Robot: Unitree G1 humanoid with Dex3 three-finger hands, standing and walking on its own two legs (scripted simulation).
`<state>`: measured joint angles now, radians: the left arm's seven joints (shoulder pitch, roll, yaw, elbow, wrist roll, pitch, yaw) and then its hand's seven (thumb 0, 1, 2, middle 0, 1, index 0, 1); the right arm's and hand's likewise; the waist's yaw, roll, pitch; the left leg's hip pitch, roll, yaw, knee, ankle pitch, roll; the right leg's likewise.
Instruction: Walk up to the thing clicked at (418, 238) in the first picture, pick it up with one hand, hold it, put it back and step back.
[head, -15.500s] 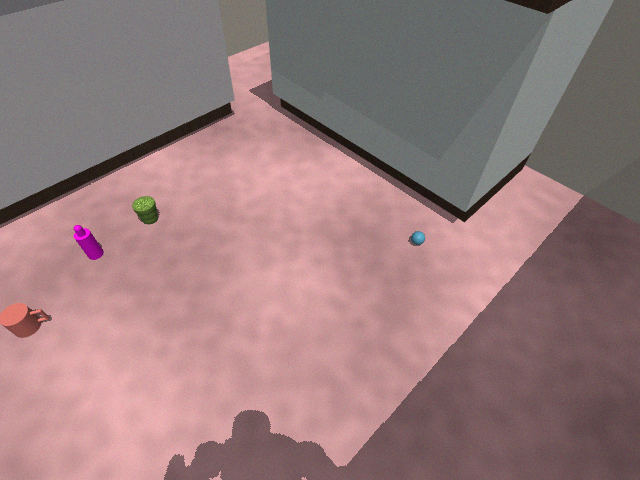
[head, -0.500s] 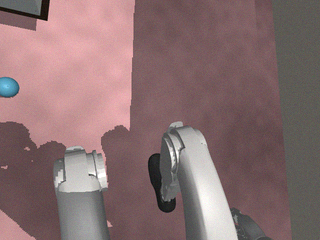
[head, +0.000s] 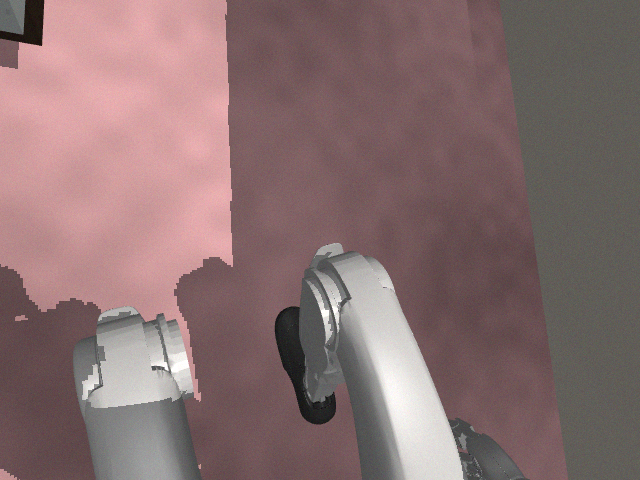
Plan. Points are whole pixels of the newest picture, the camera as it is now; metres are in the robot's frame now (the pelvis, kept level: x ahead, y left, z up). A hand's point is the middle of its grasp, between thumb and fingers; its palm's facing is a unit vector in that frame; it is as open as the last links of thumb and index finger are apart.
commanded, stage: approach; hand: left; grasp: from above
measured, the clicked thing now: out of the picture +0.50 +0.31 -0.30
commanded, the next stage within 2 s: close in in 0.38 s
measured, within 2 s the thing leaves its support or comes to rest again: neither
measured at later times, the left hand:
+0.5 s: hand out of the picture +0.47 +0.33 -0.19, palm faces -0.50 -0.12 -0.86, open 12.5 cm
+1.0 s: hand out of the picture +0.47 +0.31 -0.23, palm faces -0.51 -0.10 -0.86, open 12.8 cm
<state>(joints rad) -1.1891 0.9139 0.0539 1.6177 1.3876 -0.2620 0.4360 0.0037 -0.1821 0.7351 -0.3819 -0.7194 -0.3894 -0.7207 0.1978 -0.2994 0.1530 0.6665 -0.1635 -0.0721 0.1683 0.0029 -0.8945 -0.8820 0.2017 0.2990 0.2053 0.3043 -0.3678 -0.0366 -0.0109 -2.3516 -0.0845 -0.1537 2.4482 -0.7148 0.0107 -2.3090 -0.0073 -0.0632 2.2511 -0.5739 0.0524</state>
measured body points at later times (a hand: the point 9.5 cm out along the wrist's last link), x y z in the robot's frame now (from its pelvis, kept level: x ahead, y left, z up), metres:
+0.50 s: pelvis +0.00 +0.00 +0.00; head +0.26 +0.10 +0.35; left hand +0.49 +0.34 -0.14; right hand +0.05 -0.28 -0.07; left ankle +0.06 +0.11 -0.29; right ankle +0.13 -0.14 -0.29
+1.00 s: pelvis +0.00 +0.00 -0.01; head +0.27 +0.11 +0.33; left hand +0.50 +0.31 -0.18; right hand +0.01 -0.26 -0.06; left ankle +0.06 +0.11 -0.29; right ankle +0.13 -0.14 -0.29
